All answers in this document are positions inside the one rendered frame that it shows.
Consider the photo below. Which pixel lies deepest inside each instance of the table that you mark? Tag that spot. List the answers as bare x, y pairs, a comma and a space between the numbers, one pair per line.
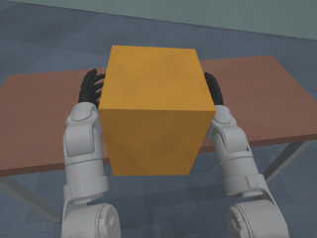
268, 104

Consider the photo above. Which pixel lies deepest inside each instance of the robot right upper arm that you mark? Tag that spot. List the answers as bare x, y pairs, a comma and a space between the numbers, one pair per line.
256, 219

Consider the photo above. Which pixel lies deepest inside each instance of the carton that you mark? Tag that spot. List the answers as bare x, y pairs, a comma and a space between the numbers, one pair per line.
155, 110

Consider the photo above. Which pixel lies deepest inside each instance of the right robot hand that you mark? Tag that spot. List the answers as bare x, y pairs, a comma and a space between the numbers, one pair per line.
214, 89

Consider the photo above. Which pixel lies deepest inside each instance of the robot left upper arm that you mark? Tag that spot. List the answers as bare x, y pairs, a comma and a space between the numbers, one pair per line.
92, 221

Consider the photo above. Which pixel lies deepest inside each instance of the robot left forearm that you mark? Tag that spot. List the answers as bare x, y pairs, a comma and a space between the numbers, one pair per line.
82, 154

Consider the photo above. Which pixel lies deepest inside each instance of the left robot hand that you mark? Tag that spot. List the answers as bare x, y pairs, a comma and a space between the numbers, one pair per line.
88, 89

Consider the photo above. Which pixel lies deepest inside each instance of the robot right forearm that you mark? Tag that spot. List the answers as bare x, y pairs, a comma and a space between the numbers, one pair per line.
241, 176

